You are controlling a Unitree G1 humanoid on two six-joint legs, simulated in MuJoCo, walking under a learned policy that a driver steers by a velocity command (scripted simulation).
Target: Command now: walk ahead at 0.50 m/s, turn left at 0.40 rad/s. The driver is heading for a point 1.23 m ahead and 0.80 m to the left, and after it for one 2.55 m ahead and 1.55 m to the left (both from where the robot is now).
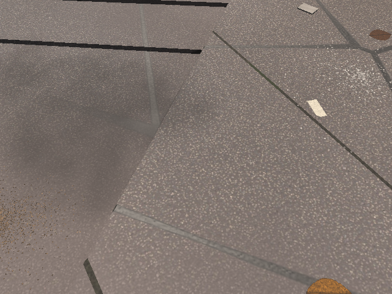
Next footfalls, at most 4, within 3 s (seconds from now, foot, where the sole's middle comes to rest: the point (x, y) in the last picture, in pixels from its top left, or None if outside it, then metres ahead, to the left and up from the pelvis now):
0.34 left None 0.33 0.18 -0.78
0.84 right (186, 244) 0.66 0.09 -0.78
1.30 left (92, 245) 0.66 0.43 -0.78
1.76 right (94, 190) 0.98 0.51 -0.91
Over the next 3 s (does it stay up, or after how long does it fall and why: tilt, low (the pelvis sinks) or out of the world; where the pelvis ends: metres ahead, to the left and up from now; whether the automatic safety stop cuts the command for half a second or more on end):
stays up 1.06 0.60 -0.14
